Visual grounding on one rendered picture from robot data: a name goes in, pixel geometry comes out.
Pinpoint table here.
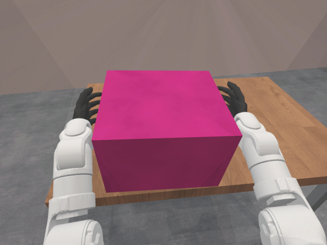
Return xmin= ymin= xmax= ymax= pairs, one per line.
xmin=45 ymin=77 xmax=327 ymax=212

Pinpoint robot left forearm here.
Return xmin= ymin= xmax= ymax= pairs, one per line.
xmin=43 ymin=118 xmax=96 ymax=245

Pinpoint robot left hand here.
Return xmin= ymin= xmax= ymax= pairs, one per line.
xmin=73 ymin=87 xmax=102 ymax=126

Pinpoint robot right upper arm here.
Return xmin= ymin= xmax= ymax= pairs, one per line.
xmin=259 ymin=204 xmax=326 ymax=245

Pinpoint carton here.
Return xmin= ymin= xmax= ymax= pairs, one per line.
xmin=91 ymin=70 xmax=243 ymax=193

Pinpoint robot right forearm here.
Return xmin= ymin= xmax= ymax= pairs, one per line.
xmin=234 ymin=112 xmax=327 ymax=245

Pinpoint robot right hand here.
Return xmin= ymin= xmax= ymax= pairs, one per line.
xmin=217 ymin=81 xmax=247 ymax=118

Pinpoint robot left upper arm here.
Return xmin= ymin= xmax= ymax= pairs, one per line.
xmin=45 ymin=219 xmax=104 ymax=245

